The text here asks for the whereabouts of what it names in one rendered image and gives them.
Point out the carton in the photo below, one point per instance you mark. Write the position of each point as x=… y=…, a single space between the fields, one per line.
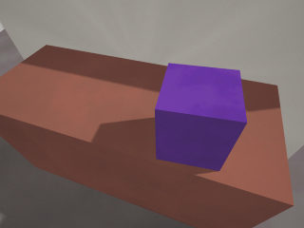
x=199 y=115

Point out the pedestal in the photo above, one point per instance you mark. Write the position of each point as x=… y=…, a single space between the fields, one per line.
x=90 y=118

